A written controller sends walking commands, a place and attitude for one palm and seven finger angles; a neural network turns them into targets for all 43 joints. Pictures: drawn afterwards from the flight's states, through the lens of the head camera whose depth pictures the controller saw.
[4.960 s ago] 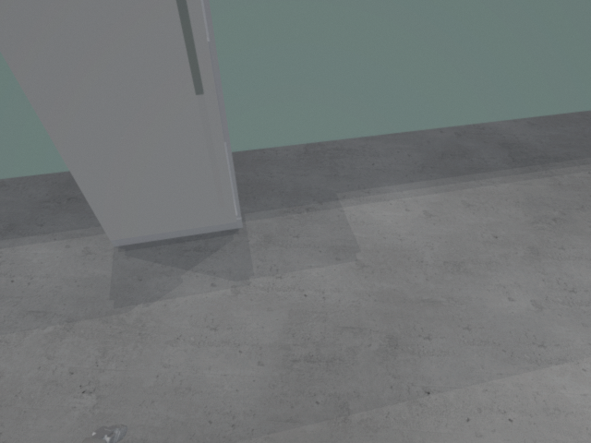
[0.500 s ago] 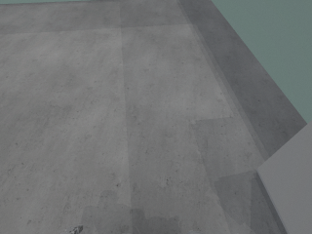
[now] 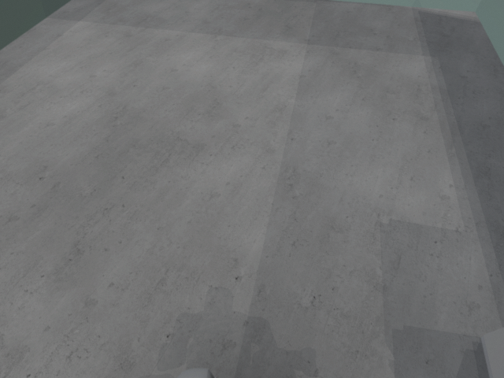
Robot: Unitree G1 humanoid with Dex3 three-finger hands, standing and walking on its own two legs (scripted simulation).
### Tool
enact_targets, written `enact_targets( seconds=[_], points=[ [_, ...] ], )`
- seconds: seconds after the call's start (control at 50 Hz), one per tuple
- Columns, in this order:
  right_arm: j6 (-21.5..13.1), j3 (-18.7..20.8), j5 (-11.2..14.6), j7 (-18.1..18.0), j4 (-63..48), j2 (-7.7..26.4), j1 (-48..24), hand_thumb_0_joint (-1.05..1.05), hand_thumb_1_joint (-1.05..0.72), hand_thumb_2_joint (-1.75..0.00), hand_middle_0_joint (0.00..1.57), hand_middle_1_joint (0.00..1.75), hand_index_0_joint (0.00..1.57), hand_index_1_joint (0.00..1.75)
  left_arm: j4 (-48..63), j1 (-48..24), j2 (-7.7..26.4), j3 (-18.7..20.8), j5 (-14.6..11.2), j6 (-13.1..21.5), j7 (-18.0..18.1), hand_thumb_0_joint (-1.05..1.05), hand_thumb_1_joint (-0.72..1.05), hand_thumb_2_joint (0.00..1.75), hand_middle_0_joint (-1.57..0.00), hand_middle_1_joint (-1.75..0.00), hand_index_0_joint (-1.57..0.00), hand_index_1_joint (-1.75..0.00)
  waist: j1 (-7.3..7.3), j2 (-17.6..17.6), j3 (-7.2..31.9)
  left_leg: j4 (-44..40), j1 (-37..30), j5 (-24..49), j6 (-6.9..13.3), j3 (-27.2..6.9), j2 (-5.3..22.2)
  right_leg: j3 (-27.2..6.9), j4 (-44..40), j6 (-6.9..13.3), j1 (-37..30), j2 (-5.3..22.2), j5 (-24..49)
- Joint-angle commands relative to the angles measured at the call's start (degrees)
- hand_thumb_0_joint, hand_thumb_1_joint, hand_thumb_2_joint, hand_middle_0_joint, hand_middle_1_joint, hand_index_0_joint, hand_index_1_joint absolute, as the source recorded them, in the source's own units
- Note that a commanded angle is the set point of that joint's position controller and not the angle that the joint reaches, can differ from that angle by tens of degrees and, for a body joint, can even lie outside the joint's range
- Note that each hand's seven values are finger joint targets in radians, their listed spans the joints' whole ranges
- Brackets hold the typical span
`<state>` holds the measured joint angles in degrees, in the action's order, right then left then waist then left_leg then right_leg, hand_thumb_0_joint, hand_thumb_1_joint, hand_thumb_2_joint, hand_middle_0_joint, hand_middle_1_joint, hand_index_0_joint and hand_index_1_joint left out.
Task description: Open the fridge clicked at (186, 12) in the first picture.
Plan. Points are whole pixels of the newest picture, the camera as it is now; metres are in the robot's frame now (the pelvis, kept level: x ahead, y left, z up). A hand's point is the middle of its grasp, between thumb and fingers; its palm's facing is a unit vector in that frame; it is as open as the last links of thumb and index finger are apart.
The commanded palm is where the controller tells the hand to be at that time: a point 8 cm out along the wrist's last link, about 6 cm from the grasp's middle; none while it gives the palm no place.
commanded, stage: walk to a spot facing it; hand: right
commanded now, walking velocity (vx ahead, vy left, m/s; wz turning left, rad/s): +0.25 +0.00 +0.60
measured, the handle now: out of the picture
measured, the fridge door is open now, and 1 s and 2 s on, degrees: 0 0 0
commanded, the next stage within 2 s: turn to face it in 0.94 s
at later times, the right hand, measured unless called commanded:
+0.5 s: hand out of the picture +0.12 -0.16 -0.17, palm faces -0.13 +0.98 -0.18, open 7.4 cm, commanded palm none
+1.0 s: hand (309, 248) +0.41 -0.10 -0.16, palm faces -0.49 +0.84 -0.22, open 7.4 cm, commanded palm none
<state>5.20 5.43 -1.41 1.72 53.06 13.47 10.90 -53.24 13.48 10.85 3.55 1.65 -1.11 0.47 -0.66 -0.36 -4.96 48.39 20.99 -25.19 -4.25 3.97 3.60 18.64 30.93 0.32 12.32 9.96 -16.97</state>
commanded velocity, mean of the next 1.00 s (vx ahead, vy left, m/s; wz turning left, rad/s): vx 0.15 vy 0.00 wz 0.54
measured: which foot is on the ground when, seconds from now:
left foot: up 0.00-0.06, down 0.08-0.56, up 0.58-1.00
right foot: down 0.00-0.08, up 0.10-0.54, down 0.56-1.00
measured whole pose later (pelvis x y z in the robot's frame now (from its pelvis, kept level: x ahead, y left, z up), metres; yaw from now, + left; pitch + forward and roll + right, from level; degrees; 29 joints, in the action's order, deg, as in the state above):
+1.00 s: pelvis +0.21 +0.02 +0.00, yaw +32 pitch -1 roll +0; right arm 4.0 5.7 -1.7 1.3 52.5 12.8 7.4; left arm -57.7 18.4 10.4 3.4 1.7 0.2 0.9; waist -1.7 0.6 -4.6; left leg 51.3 28.0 -17.8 -3.6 5.3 5.0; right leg 22.1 29.1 0.1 6.8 7.9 -20.0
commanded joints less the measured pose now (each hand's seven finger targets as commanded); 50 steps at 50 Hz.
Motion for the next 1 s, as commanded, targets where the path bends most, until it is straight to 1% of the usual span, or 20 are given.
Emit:
enact_targets(
  seconds=[0.0,0.02,0.04,0.06,0.08,0.12,0.16,0.2,0.36,0.44,0.5,0.52,0.54,0.56,0.58,0.62,0.7,0.84,0.92,0.98],
  points=[
    [-3.13,0.31,0.40,-0.35,-5.27,2.40,-0.10,0.00,-0.90,-0.90,0.20,0.30,0.20,0.30,2.60,1.93,12.33,3.38,-0.08,0.93,0.28,0.00,0.90,0.90,-0.20,-0.30,-0.20,-0.30,-0.21,-10.98,9.12,-14.92,-4.00,5.79,2.31,3.32,-2.17,-6.82,-2.44,3.33,-7.44,13.03,22.37],
    [-3.63,0.58,0.20,-0.50,-4.36,4.09,2.53,0.00,-0.90,-0.90,0.20,0.30,0.20,0.30,2.58,2.28,11.59,3.20,-0.31,0.79,0.01,0.00,0.90,0.90,-0.20,-0.30,-0.20,-0.30,1.35,-7.10,10.89,-22.13,-12.28,11.37,3.44,3.33,-2.20,-4.70,3.81,0.66,-2.26,11.57,15.29],
    [-4.40,1.47,-0.36,-1.04,-3.32,9.56,6.87,0.00,-0.90,-0.90,0.20,0.30,0.20,0.30,3.80,2.29,8.22,2.31,-0.84,0.51,-0.35,0.00,0.90,0.90,-0.20,-0.30,-0.20,-0.30,4.20,7.06,12.12,-29.79,-22.93,10.02,7.16,-10.20,7.78,-2.07,15.70,-2.92,10.57,6.86,-2.21],
    [-4.56,2.66,-0.03,-1.82,-2.34,15.87,9.72,0.00,-0.90,-0.90,0.20,0.30,0.20,0.30,7.58,-3.00,4.78,0.76,-0.46,0.14,-0.74,0.00,0.90,0.90,-0.20,-0.30,-0.20,-0.30,6.52,21.51,8.87,-33.82,-24.39,15.42,13.38,-31.30,19.53,-5.84,29.39,-5.47,27.50,-1.44,-21.98],
    [-4.20,2.72,0.72,-2.49,-2.19,15.21,11.31,0.00,-0.90,-0.90,0.20,0.30,0.20,0.30,8.55,-6.17,7.21,0.97,-0.35,-0.39,-0.39,0.00,0.90,0.90,-0.20,-0.30,-0.20,-0.30,7.56,15.87,7.44,-35.23,-21.47,8.56,15.95,-30.29,20.45,-14.23,33.97,-4.34,29.48,-0.69,-19.67],
    [-4.66,2.13,0.71,-2.83,-2.72,11.12,6.17,0.00,-0.90,-0.90,0.20,0.30,0.20,0.30,7.95,-8.92,7.65,1.49,-0.17,-0.46,-1.16,0.00,0.90,0.90,-0.20,-0.30,-0.20,-0.30,5.85,14.01,1.49,-38.17,-15.64,-6.09,14.02,-27.30,14.72,-16.56,36.04,-3.88,31.12,0.24,-9.44],
    [-5.91,0.78,0.63,-2.50,-3.49,8.27,2.45,0.00,-0.90,-0.90,0.20,0.30,0.20,0.30,5.62,-5.08,8.44,1.90,0.54,0.07,-1.53,0.00,0.90,0.90,-0.20,-0.30,-0.20,-0.30,2.22,9.80,0.30,-37.22,-11.82,0.00,12.34,-20.02,11.06,-16.42,33.75,-4.81,27.04,0.31,-1.77],
    [-6.87,0.51,0.53,-2.10,-3.34,8.13,2.45,0.00,-0.90,-0.90,0.20,0.30,0.20,0.30,4.10,-2.37,7.69,1.80,0.48,0.31,-1.62,0.00,0.90,0.90,-0.20,-0.30,-0.20,-0.30,0.94,8.31,1.16,-36.52,-11.57,6.33,12.10,-16.69,8.98,-15.43,30.88,-5.64,24.26,-0.54,0.91],
    [-8.36,0.24,0.11,-1.90,0.41,7.94,9.29,0.00,-0.90,-0.90,0.20,0.30,0.20,0.30,6.40,-8.56,6.17,1.08,0.00,2.10,-1.76,0.00,0.90,0.90,-0.20,-0.30,-0.20,-0.30,3.27,7.94,0.67,-35.32,-17.82,15.33,14.68,-19.99,9.47,-15.36,19.15,-5.63,25.81,-2.55,1.34],
    [-8.18,0.21,-0.12,-2.20,1.13,8.14,9.20,0.00,-0.90,-0.90,0.20,0.30,0.20,0.30,7.13,-9.99,5.49,0.60,-0.51,3.15,-1.61,0.00,0.90,0.90,-0.20,-0.30,-0.20,-0.30,3.32,8.81,1.00,-31.82,-16.18,21.89,14.29,-21.04,9.48,-14.79,9.40,-4.45,17.94,-4.57,-1.09],
    [-7.69,0.67,0.43,-2.15,0.81,7.91,5.41,0.00,-0.90,-0.90,0.20,0.30,0.20,0.30,3.30,1.03,7.64,1.05,-0.60,4.22,-0.43,0.00,0.90,0.90,-0.20,-0.30,-0.20,-0.30,-2.03,5.62,4.04,-20.94,-6.83,23.69,10.51,-17.34,4.22,-13.45,-4.42,-3.65,-3.71,-6.59,6.06],
    [-7.57,0.30,0.86,-1.68,0.49,5.14,6.08,0.00,-0.90,-0.90,0.20,0.30,0.20,0.30,1.00,8.37,12.44,2.12,-0.18,4.60,0.33,0.00,0.90,0.90,-0.20,-0.30,-0.20,-0.30,-4.83,-4.24,8.86,-8.33,0.67,18.25,8.03,-13.36,-1.23,-20.20,-7.51,-2.08,-16.55,0.19,4.03],
    [-7.35,-0.36,1.56,-1.04,-0.52,1.66,8.43,0.00,-0.90,-0.90,0.20,0.30,0.20,0.30,0.16,14.03,18.64,3.31,0.49,4.66,0.62,0.00,0.90,0.90,-0.20,-0.30,-0.20,-0.30,-5.68,-21.04,13.54,9.90,13.04,-8.04,4.48,-4.42,-7.42,-40.02,-13.06,2.87,-24.37,18.38,1.05],
    [-7.02,-0.12,0.80,-1.16,-1.10,3.02,6.88,0.00,-0.90,-0.90,0.20,0.30,0.20,0.30,0.73,13.27,17.91,2.58,0.08,3.72,0.57,0.00,0.90,0.90,-0.20,-0.30,-0.20,-0.30,-5.42,-17.52,11.10,18.49,14.18,-9.65,4.55,-6.92,-4.65,-43.47,-17.12,5.78,-17.25,21.53,-5.25],
    [-6.47,0.35,0.21,-1.06,-0.16,3.95,6.00,0.00,-0.90,-0.90,0.20,0.30,0.20,0.30,1.28,7.91,13.50,1.63,0.05,3.61,0.61,0.00,0.90,0.90,-0.20,-0.30,-0.20,-0.30,-3.33,-13.60,6.06,21.78,13.82,-4.99,4.26,-7.74,-1.95,-38.09,-19.33,4.11,-9.18,18.28,-8.25],
    [-5.86,0.62,-0.07,0.22,0.43,3.50,4.09,0.00,-0.90,-0.90,0.20,0.30,0.20,0.30,3.24,1.21,8.96,0.09,-0.28,4.03,0.84,0.00,0.90,0.90,-0.20,-0.30,-0.20,-0.30,-0.73,-7.77,-0.84,23.11,12.79,1.72,3.51,-5.06,1.18,-27.53,-19.29,3.23,0.13,14.47,-0.33],
    [-3.80,0.54,0.11,0.04,1.33,0.44,7.81,0.00,-0.90,-0.90,0.20,0.30,0.20,0.30,1.33,2.88,7.02,-0.28,-0.60,4.61,1.54,0.00,0.90,0.90,-0.20,-0.30,-0.20,-0.30,1.42,-9.06,4.58,23.34,10.28,7.46,1.48,-3.48,0.71,-13.12,-14.43,2.55,-3.48,10.17,27.84],
    [-2.08,0.59,-0.09,-0.06,-2.72,-0.37,0.19,0.00,-0.90,-0.90,0.20,0.30,0.20,0.30,0.14,4.74,6.83,0.78,-0.39,3.53,1.42,0.00,0.90,0.90,-0.20,-0.30,-0.20,-0.30,0.43,-6.83,2.79,15.08,15.03,10.17,-0.04,-1.62,2.49,-8.48,-13.49,5.60,-7.40,11.98,28.79],
    [-2.35,0.01,-0.05,-0.11,-5.09,-0.15,-5.55,0.00,-0.90,-0.90,0.20,0.30,0.20,0.30,-0.97,6.49,8.23,1.68,-0.01,2.58,0.91,0.00,0.90,0.90,-0.20,-0.30,-0.20,-0.30,-1.87,-9.20,1.98,2.44,11.07,6.95,0.64,1.65,1.84,-5.35,-10.76,5.54,-8.98,12.60,29.94],
    [-3.18,-0.15,-0.06,-0.28,-6.00,0.11,-6.02,0.00,-0.90,-0.90,0.20,0.30,0.20,0.30,-1.10,6.53,9.64,2.27,0.14,2.11,0.59,0.00,0.90,0.90,-0.20,-0.30,-0.20,-0.30,-1.86,-10.57,2.94,-5.13,6.54,5.06,2.06,3.14,0.07,-3.60,-6.79,4.79,-10.12,13.52,33.13]
  ],
)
